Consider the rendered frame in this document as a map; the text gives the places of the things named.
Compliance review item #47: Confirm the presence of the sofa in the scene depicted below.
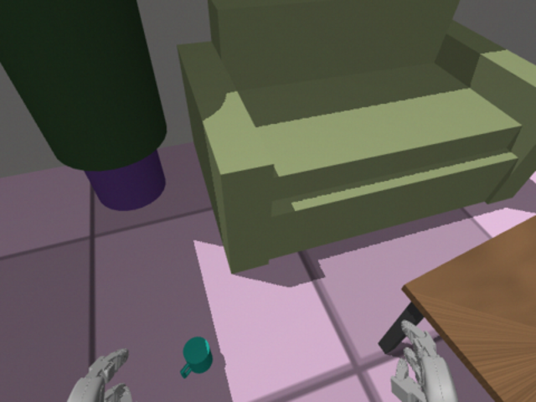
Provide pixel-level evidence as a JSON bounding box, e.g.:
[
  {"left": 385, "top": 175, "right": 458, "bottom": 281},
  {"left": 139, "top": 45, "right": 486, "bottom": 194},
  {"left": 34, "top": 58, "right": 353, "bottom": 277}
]
[{"left": 177, "top": 0, "right": 536, "bottom": 274}]

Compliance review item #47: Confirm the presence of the right robot hand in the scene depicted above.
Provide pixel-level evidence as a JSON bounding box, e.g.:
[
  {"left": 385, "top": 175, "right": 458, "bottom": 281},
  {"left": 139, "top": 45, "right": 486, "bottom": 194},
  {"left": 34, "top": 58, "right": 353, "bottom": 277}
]
[{"left": 391, "top": 320, "right": 458, "bottom": 402}]

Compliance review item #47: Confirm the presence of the coffee table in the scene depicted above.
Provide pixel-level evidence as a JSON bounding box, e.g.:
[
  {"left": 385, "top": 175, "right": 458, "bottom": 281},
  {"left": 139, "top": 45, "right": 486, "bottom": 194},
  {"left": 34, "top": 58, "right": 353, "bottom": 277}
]
[{"left": 378, "top": 215, "right": 536, "bottom": 402}]

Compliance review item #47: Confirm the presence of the mug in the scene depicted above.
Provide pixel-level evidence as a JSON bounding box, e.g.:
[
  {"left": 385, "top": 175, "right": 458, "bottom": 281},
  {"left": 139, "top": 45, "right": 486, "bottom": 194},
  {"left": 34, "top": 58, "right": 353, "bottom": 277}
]
[{"left": 180, "top": 337, "right": 213, "bottom": 379}]

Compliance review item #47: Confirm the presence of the left robot hand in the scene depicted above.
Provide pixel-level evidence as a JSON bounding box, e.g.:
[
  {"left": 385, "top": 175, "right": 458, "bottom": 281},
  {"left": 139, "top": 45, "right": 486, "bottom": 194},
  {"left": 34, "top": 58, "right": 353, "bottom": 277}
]
[{"left": 67, "top": 348, "right": 137, "bottom": 402}]

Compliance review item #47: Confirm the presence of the potted plant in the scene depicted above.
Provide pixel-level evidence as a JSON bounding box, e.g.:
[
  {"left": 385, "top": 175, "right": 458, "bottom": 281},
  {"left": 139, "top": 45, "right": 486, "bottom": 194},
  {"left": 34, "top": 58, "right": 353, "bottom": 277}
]
[{"left": 0, "top": 0, "right": 167, "bottom": 211}]

